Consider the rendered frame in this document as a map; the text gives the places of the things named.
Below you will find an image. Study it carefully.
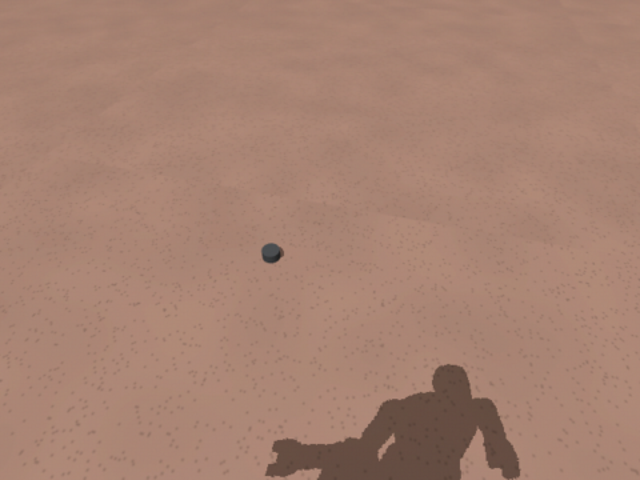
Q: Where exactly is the tin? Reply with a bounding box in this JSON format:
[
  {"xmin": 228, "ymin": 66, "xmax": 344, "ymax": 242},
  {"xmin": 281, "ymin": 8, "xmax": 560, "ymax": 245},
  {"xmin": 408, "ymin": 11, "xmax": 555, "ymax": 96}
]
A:
[{"xmin": 262, "ymin": 243, "xmax": 280, "ymax": 263}]

